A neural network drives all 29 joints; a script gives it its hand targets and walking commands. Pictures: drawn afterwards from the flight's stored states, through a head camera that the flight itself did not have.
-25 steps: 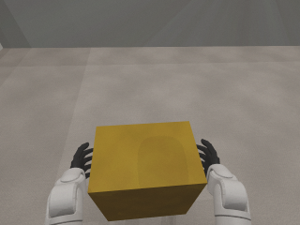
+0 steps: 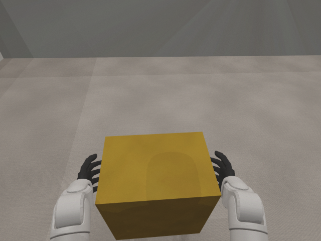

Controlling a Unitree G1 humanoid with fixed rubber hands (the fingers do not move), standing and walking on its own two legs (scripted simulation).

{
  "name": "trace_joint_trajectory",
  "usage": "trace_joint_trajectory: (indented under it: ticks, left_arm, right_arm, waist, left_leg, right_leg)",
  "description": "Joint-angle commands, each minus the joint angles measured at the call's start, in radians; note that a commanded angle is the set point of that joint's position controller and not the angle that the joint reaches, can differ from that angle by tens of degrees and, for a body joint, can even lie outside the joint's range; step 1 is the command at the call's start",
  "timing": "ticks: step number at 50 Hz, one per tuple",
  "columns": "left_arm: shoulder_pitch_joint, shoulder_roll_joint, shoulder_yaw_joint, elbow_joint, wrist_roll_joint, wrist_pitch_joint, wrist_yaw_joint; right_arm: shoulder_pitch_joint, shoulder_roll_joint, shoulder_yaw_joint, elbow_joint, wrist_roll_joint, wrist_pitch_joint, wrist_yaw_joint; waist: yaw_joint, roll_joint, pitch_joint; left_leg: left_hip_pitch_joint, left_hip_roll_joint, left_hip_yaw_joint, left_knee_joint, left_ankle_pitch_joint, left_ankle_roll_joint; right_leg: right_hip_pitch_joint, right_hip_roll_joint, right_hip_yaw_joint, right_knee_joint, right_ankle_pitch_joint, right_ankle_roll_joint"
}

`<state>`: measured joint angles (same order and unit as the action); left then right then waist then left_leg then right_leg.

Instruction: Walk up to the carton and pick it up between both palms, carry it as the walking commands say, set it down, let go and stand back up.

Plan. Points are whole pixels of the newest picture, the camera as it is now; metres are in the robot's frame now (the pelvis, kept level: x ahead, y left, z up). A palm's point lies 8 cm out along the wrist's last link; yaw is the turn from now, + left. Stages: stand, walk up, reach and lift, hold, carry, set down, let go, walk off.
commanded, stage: carry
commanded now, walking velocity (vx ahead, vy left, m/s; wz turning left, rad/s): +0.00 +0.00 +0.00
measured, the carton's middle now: (156, 189) +0.28 +0.00 -0.02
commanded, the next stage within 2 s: none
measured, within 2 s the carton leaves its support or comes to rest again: neither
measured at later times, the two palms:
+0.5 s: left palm (77, 192) +0.25 +0.19 +0.04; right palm (220, 188) +0.24 -0.15 +0.05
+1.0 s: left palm (73, 195) +0.24 +0.20 +0.04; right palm (219, 193) +0.23 -0.14 +0.05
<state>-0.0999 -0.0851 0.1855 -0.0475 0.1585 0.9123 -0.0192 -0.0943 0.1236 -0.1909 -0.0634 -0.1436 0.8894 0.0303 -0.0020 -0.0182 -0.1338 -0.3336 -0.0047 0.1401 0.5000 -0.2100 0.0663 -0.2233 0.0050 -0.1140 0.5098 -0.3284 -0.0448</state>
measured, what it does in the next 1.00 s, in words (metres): stands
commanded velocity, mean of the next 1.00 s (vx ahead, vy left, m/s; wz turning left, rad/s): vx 0.00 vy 0.00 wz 0.00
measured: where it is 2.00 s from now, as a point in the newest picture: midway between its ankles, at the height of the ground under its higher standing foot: outside the picture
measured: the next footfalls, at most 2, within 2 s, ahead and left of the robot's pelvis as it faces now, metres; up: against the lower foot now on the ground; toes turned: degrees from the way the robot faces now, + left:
left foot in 1.68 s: +0.09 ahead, +0.15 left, +0.00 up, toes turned +10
right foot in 1.94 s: +0.29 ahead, -0.05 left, +0.00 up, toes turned +9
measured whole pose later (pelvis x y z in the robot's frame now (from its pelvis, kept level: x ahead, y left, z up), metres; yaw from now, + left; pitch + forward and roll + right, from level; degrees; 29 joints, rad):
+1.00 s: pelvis -0.03 +0.02 +0.00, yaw -1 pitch +3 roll +0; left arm -0.10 -0.07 0.16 -0.05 0.15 0.88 -0.02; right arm -0.06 0.13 -0.18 -0.06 -0.13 0.82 0.03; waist 0.01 -0.04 -0.10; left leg -0.36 -0.03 0.16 0.43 -0.13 0.10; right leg -0.28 -0.02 -0.09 0.50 -0.27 -0.01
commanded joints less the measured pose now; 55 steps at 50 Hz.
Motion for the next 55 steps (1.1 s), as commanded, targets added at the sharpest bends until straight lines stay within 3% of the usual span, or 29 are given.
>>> trace_joint_trajectory:
  ticks: [1,4,5,7,8,9,10,12,16,18,21,24,25,26,27,28,29,32,34,38,40,44,47,48,49,51,52,54,55]
  left_arm:
    - [-0.479,-0.719,-0.614,-0.17,-0.229,-0.104,-0.172]
    - [-0.523,-0.741,-0.642,-0.226,-0.265,-0.096,-0.176]
    - [-0.508,-0.729,-0.597,-0.147,-0.229,-0.102,-0.174]
    - [-0.468,-0.756,-0.684,-0.271,-0.291,-0.074,-0.175]
    - [-0.517,-0.773,-0.699,-0.257,-0.325,-0.05,-0.171]
    - [-0.495,-0.741,-0.689,-0.285,-0.298,-0.042,-0.167]
    - [-0.511,-0.735,-0.684,-0.282,-0.298,-0.04,-0.167]
    - [-0.481,-0.714,-0.685,-0.285,-0.29,-0.035,-0.16]
    - [-0.46,-0.708,-0.64,-0.181,-0.262,-0.054,-0.169]
    - [-0.475,-0.7,-0.587,-0.096,-0.217,-0.081,-0.176]
    - [-0.517,-0.736,-0.65,-0.218,-0.281,-0.089,-0.179]
    - [-0.479,-0.738,-0.629,-0.111,-0.233,-0.091,-0.173]
    - [-0.48,-0.749,-0.682,-0.257,-0.28,-0.09,-0.171]
    - [-0.467,-0.71,-0.594,-0.094,-0.216,-0.088,-0.171]
    - [-0.45,-0.705,-0.612,-0.096,-0.223,-0.1,-0.166]
    - [-0.52,-0.718,-0.681,-0.244,-0.286,-0.096,-0.168]
    - [-0.498,-0.738,-0.639,-0.143,-0.256,-0.088,-0.169]
    - [-0.504,-0.738,-0.663,-0.205,-0.274,-0.086,-0.171]
    - [-0.494,-0.739,-0.648,-0.175,-0.254,-0.094,-0.172]
    - [-0.494,-0.73,-0.663,-0.19,-0.277,-0.097,-0.167]
    - [-0.461,-0.707,-0.611,-0.11,-0.225,-0.109,-0.168]
    - [-0.506,-0.723,-0.633,-0.152,-0.25,-0.113,-0.173]
    - [-0.542,-0.733,-0.642,-0.155,-0.253,-0.102,-0.17]
    - [-0.515,-0.714,-0.649,-0.223,-0.262,-0.108,-0.171]
    - [-0.476,-0.72,-0.632,-0.144,-0.252,-0.104,-0.168]
    - [-0.465,-0.717,-0.637,-0.149,-0.245,-0.119,-0.172]
    - [-0.457,-0.736,-0.646,-0.122,-0.252,-0.111,-0.172]
    - [-0.453,-0.732,-0.607,-0.088,-0.231,-0.108,-0.174]
    - [-0.47,-0.727,-0.616,-0.07,-0.221,-0.111,-0.173]
  right_arm:
    - [-0.434,0.775,0.625,-0.1,0.222,-0.074,0.155]
    - [-0.429,0.783,0.669,-0.148,0.234,-0.07,0.148]
    - [-0.454,0.765,0.618,-0.074,0.22,-0.074,0.152]
    - [-0.455,0.787,0.715,-0.237,0.281,-0.052,0.147]
    - [-0.437,0.787,0.729,-0.213,0.281,-0.031,0.143]
    - [-0.429,0.774,0.707,-0.223,0.276,-0.024,0.149]
    - [-0.426,0.794,0.702,-0.179,0.267,-0.013,0.145]
    - [-0.362,0.747,0.694,-0.171,0.261,-0.009,0.145]
    - [-0.405,0.753,0.665,-0.126,0.241,-0.031,0.148]
    - [-0.36,0.737,0.583,0.002,0.18,-0.053,0.16]
    - [-0.398,0.773,0.663,-0.136,0.243,-0.062,0.152]
    - [-0.4,0.766,0.626,-0.059,0.218,-0.073,0.161]
    - [-0.448,0.762,0.683,-0.222,0.269,-0.073,0.159]
    - [-0.363,0.739,0.617,-0.032,0.197,-0.069,0.158]
    - [-0.341,0.732,0.621,-0.022,0.194,-0.083,0.156]
    - [-0.384,0.749,0.67,-0.14,0.243,-0.072,0.148]
    - [-0.38,0.751,0.64,-0.082,0.209,-0.067,0.152]
    - [-0.448,0.753,0.669,-0.18,0.243,-0.068,0.153]
    - [-0.39,0.763,0.63,-0.096,0.215,-0.074,0.157]
    - [-0.431,0.755,0.669,-0.152,0.253,-0.078,0.154]
    - [-0.375,0.733,0.634,-0.065,0.202,-0.083,0.158]
    - [-0.428,0.765,0.654,-0.103,0.231,-0.09,0.164]
    - [-0.377,0.756,0.601,-0.037,0.208,-0.077,0.165]
    - [-0.402,0.77,0.656,-0.117,0.237,-0.082,0.162]
    - [-0.357,0.752,0.636,-0.064,0.214,-0.08,0.154]
    - [-0.412,0.739,0.652,-0.135,0.223,-0.103,0.155]
    - [-0.428,0.747,0.657,-0.136,0.238,-0.099,0.158]
    - [-0.429,0.762,0.644,-0.088,0.224,-0.089,0.161]
    - [-0.37,0.753,0.601,-0.018,0.184,-0.089,0.162]
  waist:
    - [0.003,0.019,-0.181]
    - [-0.002,-0.003,-0.174]
    - [0.002,0.004,-0.191]
    - [0.002,0.0,-0.247]
    - [0.009,0.016,-0.233]
    - [0.009,0.051,-0.246]
    - [0.003,-0.002,-0.254]
    - [0.011,0.065,-0.288]
    - [0.012,-0.032,-0.214]
    - [0.01,0.01,-0.207]
    - [0.009,0.007,-0.199]
    - [0.012,0.055,-0.216]
    - [0.011,0.061,-0.198]
    - [0.015,0.068,-0.208]
    - [0.009,0.038,-0.211]
    - [0.009,0.002,-0.207]
    - [0.01,0.016,-0.191]
    - [0.016,0.066,-0.173]
    - [0.008,0.073,-0.204]
    - [0.013,-0.018,-0.217]
    - [0.012,0.046,-0.202]
    - [0.014,0.004,-0.184]
    - [0.007,0.075,-0.175]
    - [0.013,0.02,-0.238]
    - [0.013,0.003,-0.239]
    - [0.013,-0.016,-0.256]
    - [0.014,0.049,-0.242]
    - [0.015,0.004,-0.213]
    - [0.009,0.038,-0.21]
  left_leg:
    - [0.149,0.142,-0.167,-0.076,0.207,-0.003]
    - [0.137,0.138,-0.161,-0.057,0.184,-0.008]
    - [0.148,0.134,-0.161,-0.052,0.238,-0.006]
    - [0.168,0.143,-0.163,-0.034,0.249,-0.004]
    - [0.143,0.132,-0.159,-0.046,0.159,-0.005]
    - [0.168,0.139,-0.155,-0.042,0.231,-0.001]
    - [0.181,0.14,-0.142,-0.037,0.272,0.005]
    - [0.201,0.153,-0.16,-0.044,0.307,0.0]
    - [0.149,0.148,-0.163,-0.066,0.211,0.011]
    - [0.151,0.159,-0.199,-0.093,0.175,0.008]
    - [0.145,0.157,-0.175,-0.086,0.225,-0.001]
    - [0.188,0.15,-0.168,-0.068,0.307,0.002]
    - [0.179,0.147,-0.171,-0.081,0.266,0.002]
    - [0.196,0.156,-0.164,-0.081,0.285,0.004]
    - [0.2,0.154,-0.18,-0.092,0.216,0.005]
    - [0.17,0.152,-0.183,-0.089,0.224,0.01]
    - [0.178,0.148,-0.181,-0.115,0.157,0.012]
    - [0.113,0.162,-0.21,-0.156,0.069,0.014]
    - [0.171,0.178,-0.242,-0.181,0.06,0.004]
    - [0.173,0.177,-0.225,-0.136,0.156,0.019]
    - [0.181,0.172,-0.21,-0.168,0.123,0.011]
    - [0.147,0.162,-0.212,-0.152,0.083,0.006]
    - [0.153,0.16,-0.223,-0.205,0.018,-0.013]
    - [0.172,0.164,-0.205,-0.164,0.12,0.002]
    - [0.168,0.158,-0.191,-0.132,0.204,0.005]
    - [0.209,0.148,-0.181,-0.113,0.225,0.006]
    - [0.194,0.135,-0.166,-0.119,0.195,0.005]
    - [0.145,0.155,-0.207,-0.141,0.12,0.007]
    - [0.12,0.16,-0.227,-0.176,0.026,-0.001]
  right_leg:
    - [-0.021,-0.143,0.138,-0.086,0.145,-0.015]
    - [-0.026,-0.143,0.129,-0.089,0.234,-0.012]
    - [-0.011,-0.146,0.127,-0.078,0.228,-0.012]
    - [0.007,-0.141,0.127,-0.084,0.25,-0.008]
    - [0.016,-0.155,0.154,-0.089,0.251,-0.016]
    - [0.014,-0.156,0.152,-0.068,0.297,-0.018]
    - [0.013,-0.144,0.128,-0.062,0.299,-0.014]
    - [0.026,-0.148,0.137,-0.045,0.277,-0.026]
    - [0.007,-0.139,0.138,-0.093,0.195,-0.008]
    - [-0.013,-0.117,0.126,-0.081,0.123,-0.008]
    - [-0.001,-0.127,0.119,-0.077,0.149,-0.005]
    - [-0.016,-0.126,0.131,-0.06,0.184,-0.009]
    - [-0.025,-0.128,0.133,-0.069,0.173,-0.006]
    - [-0.044,-0.125,0.134,-0.066,0.173,-0.008]
    - [-0.066,-0.119,0.134,-0.082,0.103,-0.001]
    - [-0.033,-0.128,0.132,-0.089,0.115,0.001]
    - [-0.057,-0.12,0.127,-0.072,0.068,-0.001]
    - [-0.016,-0.115,0.132,-0.086,0.062,-0.004]
    - [-0.06,-0.09,0.129,-0.058,0.026,0.0]
    - [-0.045,-0.109,0.131,-0.084,0.066,0.005]
    - [-0.061,-0.107,0.121,-0.072,0.056,0.007]
    - [-0.046,-0.114,0.147,-0.1,0.07,0.001]
    - [-0.082,-0.107,0.143,-0.063,0.053,0.001]
    - [-0.055,-0.11,0.126,-0.07,0.084,0.005]
    - [-0.04,-0.123,0.12,-0.083,0.108,0.009]
    - [-0.05,-0.127,0.149,-0.086,0.134,0.002]
    - [-0.051,-0.122,0.148,-0.077,0.118,0.006]
    - [-0.042,-0.115,0.141,-0.084,0.064,0.006]
    - [-0.031,-0.1,0.129,-0.072,0.019,0.005]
